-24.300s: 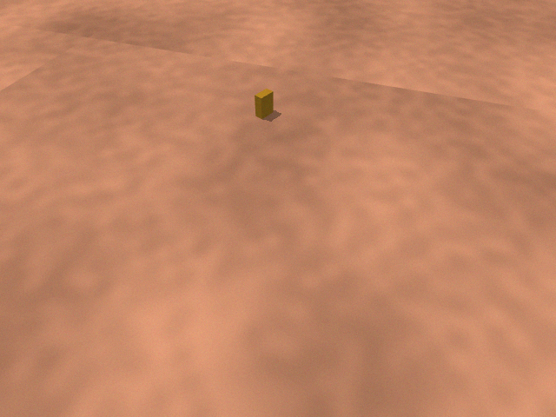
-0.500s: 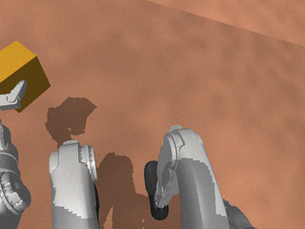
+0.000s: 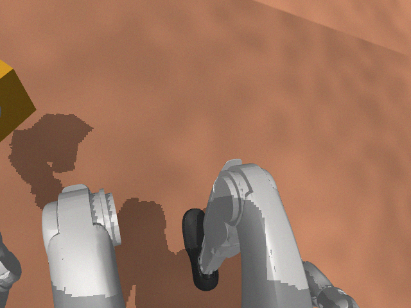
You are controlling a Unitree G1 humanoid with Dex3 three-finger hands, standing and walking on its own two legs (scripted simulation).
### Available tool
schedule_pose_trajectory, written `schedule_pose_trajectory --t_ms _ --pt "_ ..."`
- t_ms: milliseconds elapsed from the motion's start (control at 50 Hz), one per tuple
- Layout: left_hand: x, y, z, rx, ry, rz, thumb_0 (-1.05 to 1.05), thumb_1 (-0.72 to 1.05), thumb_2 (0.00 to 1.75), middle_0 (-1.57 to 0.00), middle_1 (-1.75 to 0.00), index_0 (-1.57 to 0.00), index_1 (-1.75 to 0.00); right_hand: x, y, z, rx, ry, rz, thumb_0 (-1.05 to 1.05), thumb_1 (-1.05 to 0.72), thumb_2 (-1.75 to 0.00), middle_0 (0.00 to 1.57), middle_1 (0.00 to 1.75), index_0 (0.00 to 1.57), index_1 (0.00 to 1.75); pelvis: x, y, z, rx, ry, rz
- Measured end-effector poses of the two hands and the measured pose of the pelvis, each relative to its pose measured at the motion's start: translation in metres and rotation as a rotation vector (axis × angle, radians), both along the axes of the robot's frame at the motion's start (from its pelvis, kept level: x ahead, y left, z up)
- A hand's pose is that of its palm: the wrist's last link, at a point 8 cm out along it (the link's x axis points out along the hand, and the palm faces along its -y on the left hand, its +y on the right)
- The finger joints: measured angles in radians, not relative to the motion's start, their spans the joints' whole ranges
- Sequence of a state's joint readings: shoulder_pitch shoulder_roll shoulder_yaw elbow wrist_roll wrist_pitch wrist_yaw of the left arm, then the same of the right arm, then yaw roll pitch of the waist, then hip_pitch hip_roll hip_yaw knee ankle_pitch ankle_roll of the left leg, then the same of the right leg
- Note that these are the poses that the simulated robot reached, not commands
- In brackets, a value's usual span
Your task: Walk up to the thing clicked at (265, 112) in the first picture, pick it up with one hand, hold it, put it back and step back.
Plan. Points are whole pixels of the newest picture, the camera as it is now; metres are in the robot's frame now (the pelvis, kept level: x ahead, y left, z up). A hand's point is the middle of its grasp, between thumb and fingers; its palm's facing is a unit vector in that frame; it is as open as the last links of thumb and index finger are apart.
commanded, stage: lower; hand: left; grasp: from the side
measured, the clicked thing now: out of the picture +0.48 +0.30 -0.14
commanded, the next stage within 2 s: loosen in 1.16 s
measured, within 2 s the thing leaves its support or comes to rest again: neither
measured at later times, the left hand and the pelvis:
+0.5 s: hand out of the picture +0.46 +0.31 -0.16, palm faces +0.46 -0.89 -0.02, open 9.6 cm; pelvis -0.01 +0.01 -0.02, yaw -3 degrees
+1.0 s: hand out of the picture +0.47 +0.31 -0.19, palm faces +0.45 -0.89 -0.03, open 9.6 cm; pelvis -0.01 +0.01 -0.02, yaw -5 degrees
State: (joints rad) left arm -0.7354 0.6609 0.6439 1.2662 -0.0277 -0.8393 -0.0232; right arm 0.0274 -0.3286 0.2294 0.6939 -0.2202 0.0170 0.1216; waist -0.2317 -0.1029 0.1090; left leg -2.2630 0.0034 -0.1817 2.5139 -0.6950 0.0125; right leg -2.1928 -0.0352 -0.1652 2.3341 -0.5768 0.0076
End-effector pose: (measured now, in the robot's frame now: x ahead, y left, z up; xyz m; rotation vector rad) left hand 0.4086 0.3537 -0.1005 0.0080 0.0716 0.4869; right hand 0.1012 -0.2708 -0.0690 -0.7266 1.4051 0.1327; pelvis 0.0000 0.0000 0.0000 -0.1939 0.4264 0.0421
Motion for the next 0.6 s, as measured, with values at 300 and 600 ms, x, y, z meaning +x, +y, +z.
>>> schedule_pose_trajectory --t_ms 300,600 --pt "0.005 0.000 -0.024 -0.004 0.034 -0.009 -0.01 -0.26 1.11 -0.67 -1.00 -0.68 -1.00 -0.002 0.002 0.003 -0.024 0.022 0.056 0.00 -0.91 -0.90 0.20 0.29 0.21 0.30 -0.002 0.003 -0.006 -0.025 -0.036 -0.011" --pt "0.010 0.002 -0.062 0.011 0.017 -0.007 -0.01 -0.26 1.11 -0.66 -1.01 -0.67 -1.00 -0.010 0.007 0.015 -0.104 0.083 0.147 0.00 -0.90 -0.90 0.20 0.29 0.21 0.30 -0.006 0.007 -0.016 -0.066 -0.104 -0.031"
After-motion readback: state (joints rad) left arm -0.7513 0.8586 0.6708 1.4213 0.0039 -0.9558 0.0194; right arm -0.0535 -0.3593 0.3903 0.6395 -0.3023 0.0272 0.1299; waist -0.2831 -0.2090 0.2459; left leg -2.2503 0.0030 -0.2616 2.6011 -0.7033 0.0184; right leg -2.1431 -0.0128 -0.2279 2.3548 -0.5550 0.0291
